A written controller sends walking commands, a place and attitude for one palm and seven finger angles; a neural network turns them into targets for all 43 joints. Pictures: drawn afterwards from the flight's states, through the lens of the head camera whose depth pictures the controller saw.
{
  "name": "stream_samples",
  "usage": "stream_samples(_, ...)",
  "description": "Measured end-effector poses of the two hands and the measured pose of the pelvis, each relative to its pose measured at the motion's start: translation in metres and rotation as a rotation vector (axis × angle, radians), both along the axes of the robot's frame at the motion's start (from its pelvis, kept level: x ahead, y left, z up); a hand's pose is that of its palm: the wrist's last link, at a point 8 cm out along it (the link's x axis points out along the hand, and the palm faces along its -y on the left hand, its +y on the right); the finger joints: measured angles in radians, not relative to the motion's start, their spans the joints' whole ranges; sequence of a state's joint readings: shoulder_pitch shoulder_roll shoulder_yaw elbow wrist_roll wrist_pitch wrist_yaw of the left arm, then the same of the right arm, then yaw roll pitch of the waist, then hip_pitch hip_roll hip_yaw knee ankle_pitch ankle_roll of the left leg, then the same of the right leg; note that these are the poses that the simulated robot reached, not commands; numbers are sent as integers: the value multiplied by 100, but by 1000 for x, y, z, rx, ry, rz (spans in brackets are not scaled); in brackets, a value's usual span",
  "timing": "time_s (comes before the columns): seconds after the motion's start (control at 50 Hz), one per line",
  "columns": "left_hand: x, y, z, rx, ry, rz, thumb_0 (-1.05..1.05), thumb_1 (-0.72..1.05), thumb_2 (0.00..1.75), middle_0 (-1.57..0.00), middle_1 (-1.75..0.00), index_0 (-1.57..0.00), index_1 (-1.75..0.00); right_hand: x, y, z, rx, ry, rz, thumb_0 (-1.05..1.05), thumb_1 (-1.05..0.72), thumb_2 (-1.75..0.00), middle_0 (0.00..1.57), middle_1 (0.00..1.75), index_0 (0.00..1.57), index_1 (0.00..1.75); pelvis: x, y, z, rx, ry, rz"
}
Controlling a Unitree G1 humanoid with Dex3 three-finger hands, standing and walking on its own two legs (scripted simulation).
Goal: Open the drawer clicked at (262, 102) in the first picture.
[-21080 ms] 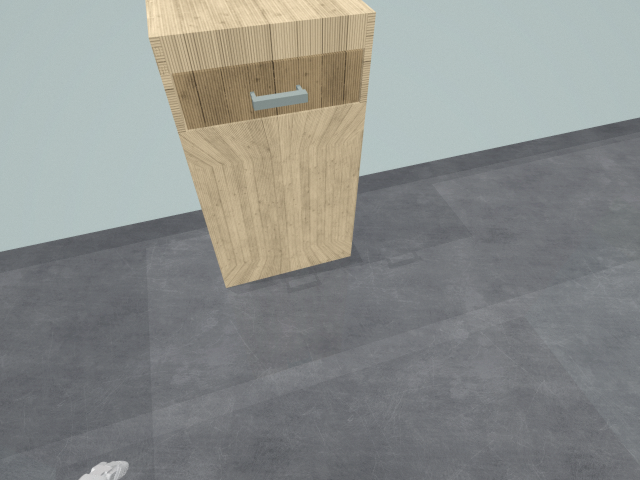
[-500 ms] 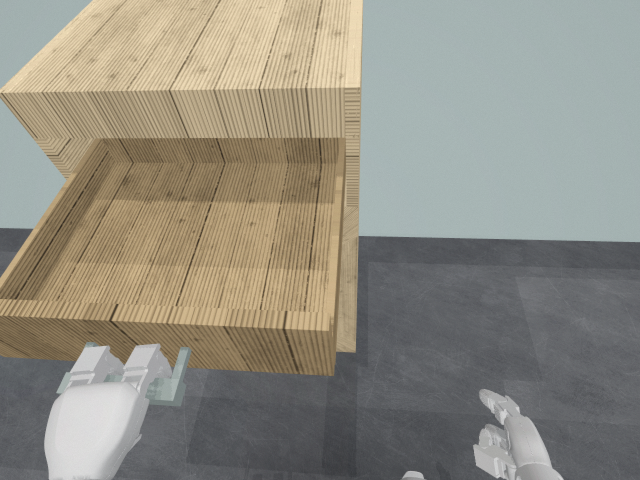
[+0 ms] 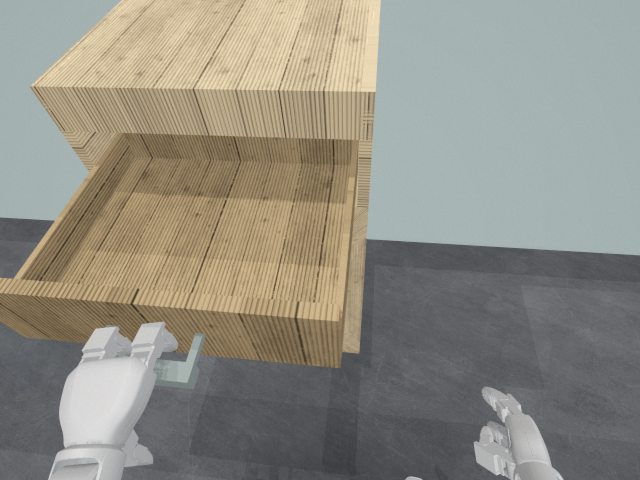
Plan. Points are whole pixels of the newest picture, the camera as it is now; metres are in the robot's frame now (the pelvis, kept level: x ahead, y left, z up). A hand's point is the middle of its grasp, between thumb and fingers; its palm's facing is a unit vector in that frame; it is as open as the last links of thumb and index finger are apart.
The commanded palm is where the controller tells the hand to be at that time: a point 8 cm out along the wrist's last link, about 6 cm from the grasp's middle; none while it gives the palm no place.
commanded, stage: lift the hand off the handle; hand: left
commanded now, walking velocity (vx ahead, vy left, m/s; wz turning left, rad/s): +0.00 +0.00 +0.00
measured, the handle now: (146, 353) +0.24 +0.25 +0.03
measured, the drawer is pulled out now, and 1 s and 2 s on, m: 0.30 0.29 0.29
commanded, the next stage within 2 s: draw the hand back to the body in 1.62 s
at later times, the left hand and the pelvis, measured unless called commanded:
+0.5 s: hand (145, 389) +0.20 +0.24 +0.02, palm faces +0.00 -0.06 -1.00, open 13.4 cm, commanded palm +0.18 +0.25 +0.09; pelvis +0.00 +0.00 +0.01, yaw +0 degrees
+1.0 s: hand (100, 360) +0.20 +0.25 +0.10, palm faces +0.07 -0.06 -1.00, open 13.5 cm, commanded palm +0.18 +0.25 +0.16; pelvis +0.01 +0.00 +0.03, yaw +0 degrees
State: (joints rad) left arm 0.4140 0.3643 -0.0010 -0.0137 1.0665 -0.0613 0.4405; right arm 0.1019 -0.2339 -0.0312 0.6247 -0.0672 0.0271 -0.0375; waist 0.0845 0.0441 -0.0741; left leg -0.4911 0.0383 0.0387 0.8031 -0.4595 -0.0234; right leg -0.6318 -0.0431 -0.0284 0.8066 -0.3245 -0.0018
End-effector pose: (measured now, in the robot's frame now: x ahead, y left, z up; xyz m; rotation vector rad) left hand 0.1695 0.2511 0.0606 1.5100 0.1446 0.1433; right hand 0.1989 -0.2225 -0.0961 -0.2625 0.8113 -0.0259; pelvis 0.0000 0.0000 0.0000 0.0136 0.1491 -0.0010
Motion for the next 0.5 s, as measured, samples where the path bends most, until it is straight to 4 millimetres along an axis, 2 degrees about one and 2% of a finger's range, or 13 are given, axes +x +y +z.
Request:
stream_samples(0.16, 0, -11, 1, -21, -7, -21, -1, -47, 31, -32, -120, -33, -121, -7, 3, -2, 7, 14, -1, 1, -90, -89, 20, 30, 20, 30, -1, 3, 0, 0, -4, -1)
stream_samples(0.32, 7, -11, 2, 2, -28, -28, -1, -48, 31, -32, -120, -37, -126, -9, 8, -5, 17, 27, -1, 1, -90, -89, 20, 30, 20, 30, -3, 2, 1, 1, -12, 3)
stream_samples(0.5, 12, -11, 11, -7, 7, -21, -1, -49, 30, -32, -120, -39, -124, -4, 9, 4, 24, -3, -12, 1, -90, -89, 20, 30, 20, 30, -4, 0, 8, 2, -41, 3)
